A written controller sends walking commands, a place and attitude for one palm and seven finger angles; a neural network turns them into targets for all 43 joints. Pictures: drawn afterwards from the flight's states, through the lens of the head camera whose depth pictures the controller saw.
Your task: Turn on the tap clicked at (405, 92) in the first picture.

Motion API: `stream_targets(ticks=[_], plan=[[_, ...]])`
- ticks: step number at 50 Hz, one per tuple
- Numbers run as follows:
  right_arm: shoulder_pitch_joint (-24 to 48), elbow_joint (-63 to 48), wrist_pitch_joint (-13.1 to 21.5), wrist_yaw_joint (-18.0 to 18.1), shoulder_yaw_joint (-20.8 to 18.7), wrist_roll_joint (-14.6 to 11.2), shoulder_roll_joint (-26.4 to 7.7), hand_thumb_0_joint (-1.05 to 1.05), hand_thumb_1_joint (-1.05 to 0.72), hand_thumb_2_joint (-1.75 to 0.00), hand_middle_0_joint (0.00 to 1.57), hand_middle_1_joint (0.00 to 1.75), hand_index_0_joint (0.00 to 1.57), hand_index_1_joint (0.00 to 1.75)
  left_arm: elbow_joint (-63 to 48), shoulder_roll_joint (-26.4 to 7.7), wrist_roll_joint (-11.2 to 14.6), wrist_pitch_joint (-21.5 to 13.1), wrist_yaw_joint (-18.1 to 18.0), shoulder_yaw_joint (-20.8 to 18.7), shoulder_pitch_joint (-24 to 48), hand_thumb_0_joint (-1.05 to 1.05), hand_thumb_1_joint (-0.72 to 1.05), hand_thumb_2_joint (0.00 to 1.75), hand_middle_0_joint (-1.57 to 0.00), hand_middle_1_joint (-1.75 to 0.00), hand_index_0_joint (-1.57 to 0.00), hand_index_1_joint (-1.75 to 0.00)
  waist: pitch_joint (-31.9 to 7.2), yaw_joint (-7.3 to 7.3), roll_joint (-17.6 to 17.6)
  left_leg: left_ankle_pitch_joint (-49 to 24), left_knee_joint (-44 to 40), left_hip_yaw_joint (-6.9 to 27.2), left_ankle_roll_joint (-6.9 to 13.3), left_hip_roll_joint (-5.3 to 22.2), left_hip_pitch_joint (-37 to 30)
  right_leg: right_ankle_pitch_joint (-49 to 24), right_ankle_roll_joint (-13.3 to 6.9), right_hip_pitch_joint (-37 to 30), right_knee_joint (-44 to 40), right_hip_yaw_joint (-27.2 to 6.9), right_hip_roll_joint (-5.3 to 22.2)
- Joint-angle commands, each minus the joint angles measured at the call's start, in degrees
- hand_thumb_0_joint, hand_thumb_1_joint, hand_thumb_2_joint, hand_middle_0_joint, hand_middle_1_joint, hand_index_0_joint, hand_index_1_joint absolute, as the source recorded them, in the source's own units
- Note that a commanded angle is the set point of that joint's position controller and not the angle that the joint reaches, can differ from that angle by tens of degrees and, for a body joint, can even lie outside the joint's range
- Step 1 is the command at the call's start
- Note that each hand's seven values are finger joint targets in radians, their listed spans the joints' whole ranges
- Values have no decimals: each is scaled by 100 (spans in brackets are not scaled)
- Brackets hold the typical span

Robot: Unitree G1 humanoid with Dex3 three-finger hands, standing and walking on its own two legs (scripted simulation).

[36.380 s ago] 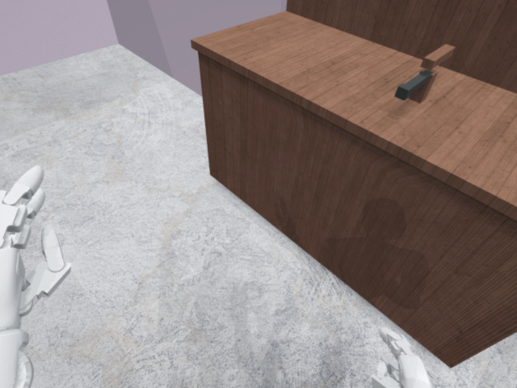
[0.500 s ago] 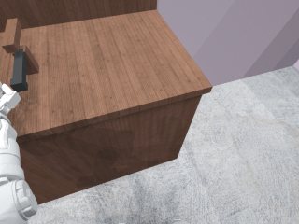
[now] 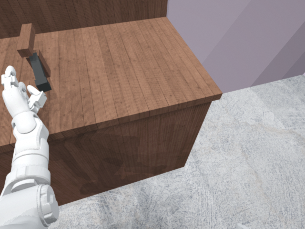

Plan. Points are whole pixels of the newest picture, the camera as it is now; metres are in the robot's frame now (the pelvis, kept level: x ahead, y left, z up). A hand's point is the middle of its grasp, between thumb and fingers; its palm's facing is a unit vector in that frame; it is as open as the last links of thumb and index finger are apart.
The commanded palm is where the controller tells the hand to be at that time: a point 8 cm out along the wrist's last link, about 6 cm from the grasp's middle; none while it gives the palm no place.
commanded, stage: push the lever round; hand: left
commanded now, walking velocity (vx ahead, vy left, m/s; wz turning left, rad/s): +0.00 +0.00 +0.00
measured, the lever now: (43, 85) +0.46 +0.31 +0.11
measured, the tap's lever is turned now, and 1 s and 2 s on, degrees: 12 37 68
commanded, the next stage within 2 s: none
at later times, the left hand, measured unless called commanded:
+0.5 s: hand (61, 88) +0.45 +0.26 +0.11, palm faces +0.69 -0.72 -0.06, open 7.6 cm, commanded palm +0.40 +0.28 +0.11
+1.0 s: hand (72, 83) +0.46 +0.24 +0.11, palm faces +0.78 -0.63 -0.07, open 7.6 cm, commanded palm +0.42 +0.25 +0.11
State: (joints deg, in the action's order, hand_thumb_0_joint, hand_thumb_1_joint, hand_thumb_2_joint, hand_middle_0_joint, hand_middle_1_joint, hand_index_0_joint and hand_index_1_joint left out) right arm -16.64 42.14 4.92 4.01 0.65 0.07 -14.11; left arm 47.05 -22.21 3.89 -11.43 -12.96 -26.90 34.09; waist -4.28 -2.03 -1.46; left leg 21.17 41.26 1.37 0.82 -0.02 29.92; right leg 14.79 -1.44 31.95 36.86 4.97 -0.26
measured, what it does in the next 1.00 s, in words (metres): stands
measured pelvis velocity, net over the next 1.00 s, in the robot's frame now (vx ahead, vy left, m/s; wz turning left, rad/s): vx -0.01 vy -0.02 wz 0.00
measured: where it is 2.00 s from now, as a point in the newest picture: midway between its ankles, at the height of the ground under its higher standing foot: outside the picture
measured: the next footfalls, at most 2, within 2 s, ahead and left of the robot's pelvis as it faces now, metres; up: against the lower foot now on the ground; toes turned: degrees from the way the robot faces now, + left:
none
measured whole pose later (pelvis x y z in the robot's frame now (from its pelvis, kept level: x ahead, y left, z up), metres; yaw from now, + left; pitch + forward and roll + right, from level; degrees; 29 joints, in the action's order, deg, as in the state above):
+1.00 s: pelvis -0.01 -0.02 +0.00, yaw +0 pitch +12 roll -1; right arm -17.1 45.2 2.0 1.3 -1.6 4.5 -13.8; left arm 59.4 -16.8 -5.8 -11.4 -39.1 -27.9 48.3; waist -5.6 -5.7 -1.7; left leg 20.3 42.4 1.8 -0.4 0.5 34.0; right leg 14.6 -2.8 36.5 39.0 5.4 -0.7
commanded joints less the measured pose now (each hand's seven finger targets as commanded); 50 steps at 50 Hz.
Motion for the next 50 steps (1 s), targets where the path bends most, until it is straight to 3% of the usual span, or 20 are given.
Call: stream_targets(ticks=[1,3,5,6,10,11,16,21,22,23,25,26,28,34,38,41,42,45,46,50], plan=[[-238,-456,180,49,-330,14,-875,0,-90,-90,20,30,20,30,-1521,-1178,-190,-341,-307,304,2558,0,90,90,-15,-15,-15,-15,-1795,-161,-569,-1687,-625,239,-93,28,-696,-1024,-43,-1152,-250,-256,-93],[-243,-395,159,45,-336,38,-880,0,-90,-90,20,30,20,30,-1350,-1120,-227,-291,-452,328,2713,0,90,90,-15,-15,-15,-15,-1689,-221,-413,-1576,-630,248,-107,37,-626,-959,-35,-1089,-259,-244,-84],[-243,-401,151,27,-359,63,-876,0,-90,-90,20,30,20,30,-1291,-1057,-233,-285,-585,253,2556,0,90,90,-15,-15,-15,-15,-1790,-166,-183,-1622,-617,222,-90,18,-583,-1051,-36,-1223,-252,-245,-89],[-243,-391,132,36,-358,85,-903,0,-90,-90,20,30,20,30,-1359,-1213,-254,-304,-645,122,2596,0,90,90,-15,-15,-15,-15,-1880,-129,-228,-1727,-612,230,-106,13,-580,-1125,-41,-1301,-228,-246,-83],[-229,-366,105,-12,-370,113,-833,0,-90,-90,20,30,20,30,-1378,-855,-359,-301,-842,369,2786,0,90,90,-15,-15,-15,-15,-1941,-164,-309,-1923,-574,200,-149,12,-638,-1246,-45,-1269,-186,-240,-77],[-238,-362,89,-17,-386,129,-853,0,-90,-90,20,30,20,30,-1361,-940,-386,-297,-916,255,2694,0,90,90,-15,-15,-15,-15,-1985,-129,-274,-1996,-555,211,-142,15,-651,-1267,-47,-1294,-175,-238,-89],[-205,-322,38,-39,-394,162,-824,0,-90,-90,20,30,20,30,-1284,-621,-539,-246,-1201,520,3091,0,90,90,-15,-15,-15,-15,-1872,-250,-388,-1868,-567,244,-172,31,-656,-1098,-47,-1110,-190,-216,-85],[-257,-248,-7,-47,-415,217,-842,0,-90,-90,20,30,20,30,-896,-791,-627,-230,-1492,275,3178,0,90,90,-15,-15,-15,-15,-1931,-240,-143,-1542,-566,199,-99,-8,-390,-1021,-34,-1235,-201,-249,-71],[-243,-252,-12,-58,-396,219,-822,0,-90,-90,20,30,20,30,-836,-638,-639,-230,-1526,424,3324,0,90,90,-15,-15,-15,-15,-1831,-306,-145,-1470,-562,172,-70,-18,-337,-1019,-20,-1186,-215,-262,-56],[-275,-229,-27,-59,-422,235,-833,0,-90,-90,20,30,20,30,-804,-801,-693,-252,-1593,275,3363,0,90,90,-15,-15,-15,-15,-1934,-281,-98,-1487,-548,165,-61,-19,-331,-1038,-24,-1233,-199,-260,-54],[-305,-254,-38,-87,-437,258,-815,0,-90,-90,20,30,20,30,-913,-785,-767,-299,-1709,276,3393,0,90,90,-15,-15,-15,-15,-2129,-232,-297,-1685,-521,146,-82,-35,-428,-1185,-44,-1302,-171,-270,-59],[-307,-251,-49,-98,-456,275,-820,0,-90,-90,20,30,20,30,-1004,-745,-813,-325,-1766,306,3419,0,90,90,-15,-15,-15,-15,-2259,-236,-448,-1835,-490,160,-110,-28,-561,-1231,-46,-1263,-145,-263,-72],[-323,-230,-42,-133,-455,288,-791,0,-90,-90,20,30,20,30,-975,-415,-810,-340,-1869,530,3479,0,90,90,-15,-15,-15,-15,-2239,-306,-328,-1921,-455,167,-125,-4,-603,-1255,-34,-1171,-136,-238,-87],[-320,-198,-85,-153,-486,322,-818,0,-90,-90,20,30,20,30,-595,-577,-880,-280,-2156,279,3537,0,90,90,-15,-15,-15,-15,-2023,-322,12,-1416,-496,74,9,-44,-153,-1119,5,-1351,-212,-298,-53],[-329,-166,-131,-149,-476,359,-810,0,-90,-90,20,30,20,30,-471,-743,-998,-269,-2331,182,3894,0,90,90,-15,-15,-15,-15,-2033,-395,-86,-1199,-484,32,60,-66,-50,-985,27,-1321,-250,-349,-21],[-365,-156,-155,-157,-492,389,-803,0,-90,-90,20,30,20,30,-357,-891,-1079,-317,-2442,32,3875,0,90,90,-15,-15,-15,-15,-2135,-346,-123,-1231,-457,8,70,-83,0,-1062,24,-1436,-249,-373,-15],[-351,-179,-147,-176,-484,384,-779,0,-90,-90,20,30,20,30,-355,-689,-1080,-331,-2456,206,3907,0,90,90,-15,-15,-15,-15,-2169,-381,-212,-1215,-455,-14,72,-82,-30,-1055,30,-1380,-240,-376,-10],[-395,-137,-138,-192,-490,412,-799,0,-90,-90,20,30,20,30,-75,-674,-1110,-351,-2555,193,4068,0,90,90,-15,-15,-15,-15,-2077,-491,30,-1037,-403,-31,107,-80,149,-933,66,-1306,-263,-389,-5],[-400,-102,-146,-181,-497,418,-814,0,-90,-90,20,30,20,30,-96,-827,-1130,-374,-2584,88,4220,0,90,90,-15,-15,-15,-15,-2099,-504,-39,-983,-388,-11,111,-82,149,-872,63,-1273,-261,-400,-3],[-450,-105,-141,-213,-499,433,-800,0,-90,-90,20,30,20,30,47,-738,-1171,-398,-2690,205,4492,0,90,90,-15,-15,-15,-15,-2178,-548,-128,-907,-385,-16,109,-87,166,-768,62,-1197,-262,-401,-1]])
